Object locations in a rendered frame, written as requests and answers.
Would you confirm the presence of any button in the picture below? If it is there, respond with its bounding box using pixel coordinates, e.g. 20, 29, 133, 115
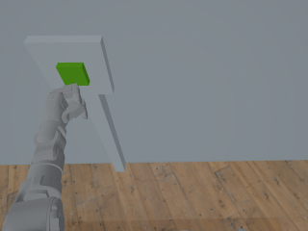
56, 63, 90, 86

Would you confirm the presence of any panel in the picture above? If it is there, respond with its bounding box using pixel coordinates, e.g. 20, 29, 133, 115
23, 35, 126, 172

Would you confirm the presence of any left robot upper arm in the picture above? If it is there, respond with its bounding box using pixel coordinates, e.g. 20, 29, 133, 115
5, 196, 65, 231

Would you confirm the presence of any robot left forearm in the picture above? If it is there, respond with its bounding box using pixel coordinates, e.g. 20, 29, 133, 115
2, 120, 66, 231

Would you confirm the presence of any robot left hand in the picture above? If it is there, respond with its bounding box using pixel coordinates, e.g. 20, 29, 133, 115
44, 83, 88, 128

